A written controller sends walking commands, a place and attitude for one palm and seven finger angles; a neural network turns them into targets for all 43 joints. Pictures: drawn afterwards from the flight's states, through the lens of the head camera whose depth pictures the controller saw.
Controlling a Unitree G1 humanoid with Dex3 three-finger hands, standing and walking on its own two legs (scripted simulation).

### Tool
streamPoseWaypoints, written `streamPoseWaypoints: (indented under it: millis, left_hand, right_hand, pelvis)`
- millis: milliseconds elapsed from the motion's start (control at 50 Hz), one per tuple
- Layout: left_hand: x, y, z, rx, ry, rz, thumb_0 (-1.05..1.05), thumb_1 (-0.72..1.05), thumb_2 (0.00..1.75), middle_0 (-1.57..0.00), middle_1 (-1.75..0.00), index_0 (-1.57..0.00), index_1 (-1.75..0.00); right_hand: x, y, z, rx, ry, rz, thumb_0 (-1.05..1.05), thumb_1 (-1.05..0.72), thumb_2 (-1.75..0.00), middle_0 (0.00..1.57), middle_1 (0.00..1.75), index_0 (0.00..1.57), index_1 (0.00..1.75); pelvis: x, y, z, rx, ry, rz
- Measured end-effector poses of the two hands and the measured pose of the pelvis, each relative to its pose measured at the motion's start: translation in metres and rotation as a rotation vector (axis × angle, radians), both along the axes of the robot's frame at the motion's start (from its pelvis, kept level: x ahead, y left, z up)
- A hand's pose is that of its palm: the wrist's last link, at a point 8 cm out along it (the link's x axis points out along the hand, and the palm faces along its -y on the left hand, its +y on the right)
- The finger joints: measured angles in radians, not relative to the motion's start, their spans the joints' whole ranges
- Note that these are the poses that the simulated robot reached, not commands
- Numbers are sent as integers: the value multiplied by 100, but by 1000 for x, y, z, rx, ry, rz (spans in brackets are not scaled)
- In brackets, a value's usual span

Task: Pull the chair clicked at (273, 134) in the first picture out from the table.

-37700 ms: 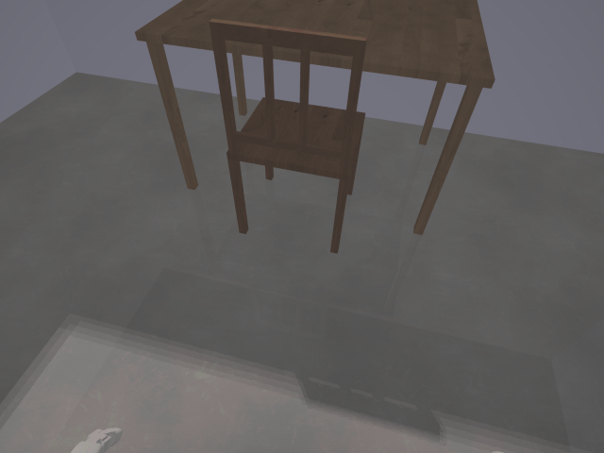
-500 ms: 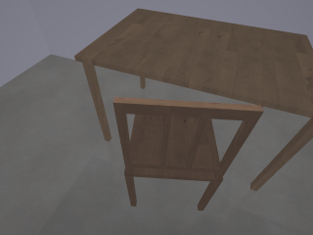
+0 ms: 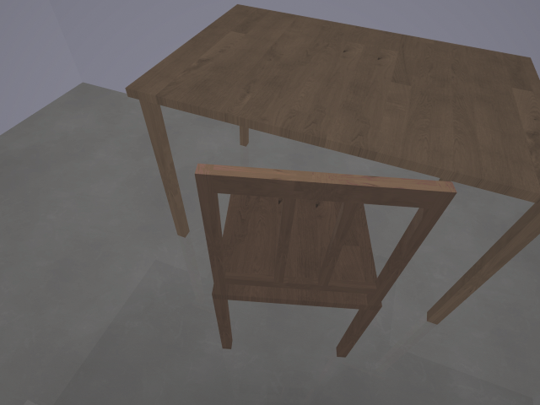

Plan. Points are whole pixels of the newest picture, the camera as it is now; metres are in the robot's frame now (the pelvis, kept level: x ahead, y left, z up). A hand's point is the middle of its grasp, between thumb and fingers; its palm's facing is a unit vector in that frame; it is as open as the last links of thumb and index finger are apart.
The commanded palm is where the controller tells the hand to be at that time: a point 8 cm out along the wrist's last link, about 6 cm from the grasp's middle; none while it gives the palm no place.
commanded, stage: raise the hand toward the chair's back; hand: left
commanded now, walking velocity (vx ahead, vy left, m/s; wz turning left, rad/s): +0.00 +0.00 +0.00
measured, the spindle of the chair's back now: (283, 243) +0.45 +0.00 -0.09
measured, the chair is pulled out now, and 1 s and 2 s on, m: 0.12 0.12 0.12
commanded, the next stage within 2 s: none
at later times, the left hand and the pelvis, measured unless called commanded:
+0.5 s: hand out of the picture +0.12 +0.16 -0.09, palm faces +0.13 -0.99 -0.06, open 9.9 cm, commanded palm +0.11 +0.21 -0.06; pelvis -0.06 -0.05 -0.10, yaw +3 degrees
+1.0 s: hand (154, 372) +0.17 +0.18 -0.06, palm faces +0.05 -0.99 -0.08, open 14.2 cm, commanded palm +0.14 +0.23 -0.05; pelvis -0.04 -0.03 -0.09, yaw +1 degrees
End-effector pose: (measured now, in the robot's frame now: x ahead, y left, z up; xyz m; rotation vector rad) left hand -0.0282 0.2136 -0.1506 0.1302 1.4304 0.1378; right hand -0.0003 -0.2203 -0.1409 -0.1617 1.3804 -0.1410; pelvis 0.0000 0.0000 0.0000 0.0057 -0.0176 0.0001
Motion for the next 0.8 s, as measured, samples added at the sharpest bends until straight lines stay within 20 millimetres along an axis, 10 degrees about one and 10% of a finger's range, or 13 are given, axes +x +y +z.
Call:
streamPoseWaypoints:
  millis: [40, 140, 260, 380, 540, 800]
  left_hand:
    - [9, 2, 6, -3, -50, 39, 1, 91, 90, -20, -30, -20, -30]
    - [108, 29, 79, 119, -586, 47, 3, 92, 88, -20, -30, -20, -29]
    - [203, 7, 138, 38, -1164, -80, 2, 82, 85, -18, -28, -18, -27]
    - [179, -20, 110, -141, -1371, -163, 1, 67, 79, -17, -26, -17, -26]
    - [108, 6, 74, 44, -1269, -22, 1, 47, 71, -16, -23, -16, -23]
    - [190, -6, 88, -128, -1240, -174, 1, 17, 59, -13, -19, -13, -18]
  right_hand:
    - [3, -1, 1, 0, -33, -2, 1, -92, -89, 20, 30, 20, 30]
    - [35, -21, 13, -35, -310, 36, 2, -92, -89, 20, 30, 20, 30]
    - [86, -52, 29, -86, -577, 128, 1, -91, -89, 20, 30, 20, 30]
    - [136, -74, 29, -107, -783, 191, 1, -91, -89, 20, 30, 20, 30]
    - [175, -57, -7, -46, -846, 284, 1, -91, -90, 19, 30, 20, 30]
    - [117, -48, -51, 10, -619, 116, 2, -90, -89, 20, 30, 20, 30]
  pelvis:
    - [-3, 0, -1, 2, 6, 14]
    - [-19, -4, -5, 17, 40, 31]
    - [-40, -17, -26, -3, 162, 46]
    - [-52, -33, -69, 2, 242, 21]
    - [-58, -51, -106, -26, 273, 60]
    - [-50, -52, -97, -28, 309, 47]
